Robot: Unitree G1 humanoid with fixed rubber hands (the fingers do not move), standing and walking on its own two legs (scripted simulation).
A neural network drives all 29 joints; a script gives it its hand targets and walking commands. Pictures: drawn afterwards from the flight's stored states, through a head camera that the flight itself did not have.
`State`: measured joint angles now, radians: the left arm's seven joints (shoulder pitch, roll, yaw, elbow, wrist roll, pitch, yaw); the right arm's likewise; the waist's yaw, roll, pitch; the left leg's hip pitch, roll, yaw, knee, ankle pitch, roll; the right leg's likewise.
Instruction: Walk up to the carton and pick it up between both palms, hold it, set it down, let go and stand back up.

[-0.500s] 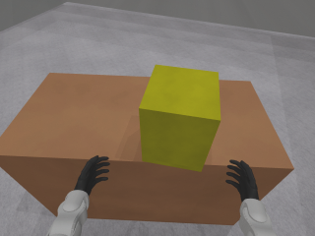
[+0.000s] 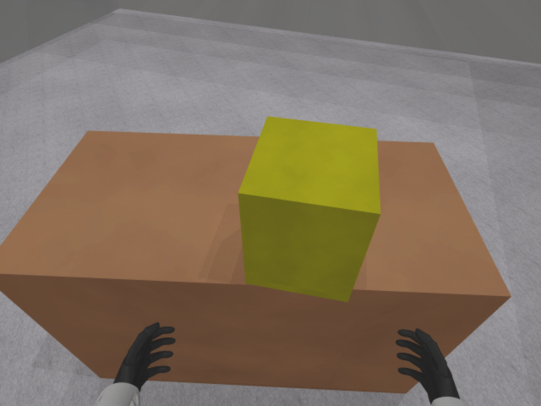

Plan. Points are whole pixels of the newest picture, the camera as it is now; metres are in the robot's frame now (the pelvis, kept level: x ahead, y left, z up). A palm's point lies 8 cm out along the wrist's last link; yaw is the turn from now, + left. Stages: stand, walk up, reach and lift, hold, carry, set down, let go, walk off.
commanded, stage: set down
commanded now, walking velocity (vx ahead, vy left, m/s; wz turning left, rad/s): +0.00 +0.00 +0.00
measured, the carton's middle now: (307, 209) +0.47 -0.04 +0.02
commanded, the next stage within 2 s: let go in 0.54 s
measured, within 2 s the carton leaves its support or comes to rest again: neither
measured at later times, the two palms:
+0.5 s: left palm out of the picture +0.15 +0.23 -0.08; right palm out of the picture +0.14 -0.22 -0.08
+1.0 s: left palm out of the picture +0.15 +0.22 -0.08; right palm out of the picture +0.14 -0.23 -0.08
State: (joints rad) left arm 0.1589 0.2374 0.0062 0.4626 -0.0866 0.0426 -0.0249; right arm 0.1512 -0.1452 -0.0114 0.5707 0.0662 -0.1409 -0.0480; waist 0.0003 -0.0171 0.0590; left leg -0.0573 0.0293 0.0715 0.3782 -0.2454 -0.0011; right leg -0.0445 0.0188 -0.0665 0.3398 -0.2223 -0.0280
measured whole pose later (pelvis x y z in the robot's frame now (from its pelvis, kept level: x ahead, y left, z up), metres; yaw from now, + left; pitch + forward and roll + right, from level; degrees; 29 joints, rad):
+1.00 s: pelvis -0.01 +0.00 +0.00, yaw -1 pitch -4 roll +0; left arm 0.19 0.21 0.01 0.51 0.01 0.13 0.01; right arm 0.19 -0.18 -0.02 0.71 -0.03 -0.19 0.02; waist 0.01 -0.02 0.07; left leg -0.09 0.04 0.08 0.40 -0.24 0.00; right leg -0.09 0.03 -0.05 0.38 -0.23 -0.04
